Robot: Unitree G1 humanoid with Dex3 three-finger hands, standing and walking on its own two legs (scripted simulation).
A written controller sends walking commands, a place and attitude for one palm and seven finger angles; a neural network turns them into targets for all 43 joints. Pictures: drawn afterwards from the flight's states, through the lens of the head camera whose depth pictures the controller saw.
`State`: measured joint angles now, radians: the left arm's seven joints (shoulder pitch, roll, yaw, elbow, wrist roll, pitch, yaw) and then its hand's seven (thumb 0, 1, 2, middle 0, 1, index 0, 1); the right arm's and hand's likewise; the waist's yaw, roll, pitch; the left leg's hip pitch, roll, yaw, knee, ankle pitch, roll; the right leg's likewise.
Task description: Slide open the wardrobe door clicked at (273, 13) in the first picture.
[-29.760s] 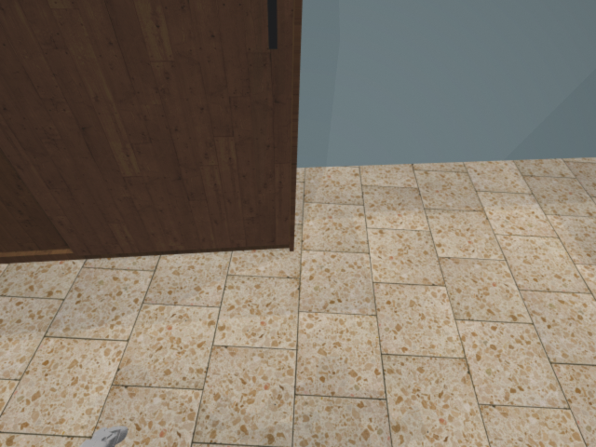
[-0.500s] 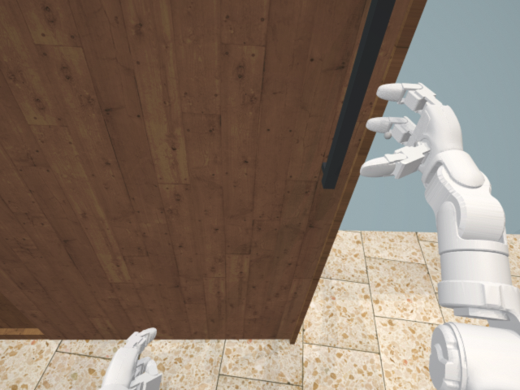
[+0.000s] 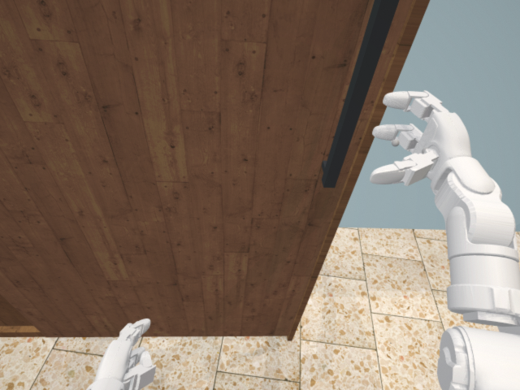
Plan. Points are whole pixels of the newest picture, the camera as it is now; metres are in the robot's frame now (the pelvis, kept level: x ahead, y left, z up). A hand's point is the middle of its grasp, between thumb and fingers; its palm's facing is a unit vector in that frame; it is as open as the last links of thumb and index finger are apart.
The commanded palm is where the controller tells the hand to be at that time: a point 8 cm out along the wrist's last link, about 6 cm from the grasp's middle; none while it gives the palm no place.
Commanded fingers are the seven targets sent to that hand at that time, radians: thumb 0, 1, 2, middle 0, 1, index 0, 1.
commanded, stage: feel for the door with the fingertips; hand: right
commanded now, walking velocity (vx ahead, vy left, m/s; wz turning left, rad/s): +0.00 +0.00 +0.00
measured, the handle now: (349, 100) +0.46 -0.09 +0.26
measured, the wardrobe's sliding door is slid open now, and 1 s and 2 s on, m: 0.00 0.00 0.00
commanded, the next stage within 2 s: slide the fingers in behind the handle in 1.02 s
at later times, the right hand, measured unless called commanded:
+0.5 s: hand (363, 136) +0.40 -0.11 +0.24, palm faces -0.09 +1.00 -0.02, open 14.0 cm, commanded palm +0.38 -0.17 +0.24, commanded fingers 0.00 0.50 -0.30 0.30 1.20 0.30 1.20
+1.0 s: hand (364, 130) +0.41 -0.11 +0.24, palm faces -0.05 +1.00 -0.03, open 13.9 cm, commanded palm +0.40 -0.16 +0.24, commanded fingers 0.00 0.50 -0.30 0.30 1.20 0.30 1.20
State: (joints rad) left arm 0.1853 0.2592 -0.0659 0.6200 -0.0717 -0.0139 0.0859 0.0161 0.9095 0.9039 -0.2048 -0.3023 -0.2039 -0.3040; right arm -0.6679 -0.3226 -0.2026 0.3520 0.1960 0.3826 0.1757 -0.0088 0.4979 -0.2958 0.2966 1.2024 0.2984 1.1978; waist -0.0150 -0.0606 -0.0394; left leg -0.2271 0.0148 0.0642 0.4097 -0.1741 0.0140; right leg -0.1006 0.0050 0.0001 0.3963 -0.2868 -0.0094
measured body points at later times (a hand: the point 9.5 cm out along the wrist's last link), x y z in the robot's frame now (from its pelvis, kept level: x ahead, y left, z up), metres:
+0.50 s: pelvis +0.00 -0.01 +0.00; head -0.02 +0.01 +0.45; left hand +0.18 +0.21 -0.09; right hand +0.40 -0.16 +0.24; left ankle +0.03 +0.11 -0.74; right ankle -0.05 -0.11 -0.74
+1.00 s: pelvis +0.00 +0.00 +0.00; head -0.02 +0.02 +0.45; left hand +0.16 +0.23 -0.10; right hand +0.41 -0.17 +0.24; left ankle +0.03 +0.11 -0.74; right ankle -0.05 -0.11 -0.74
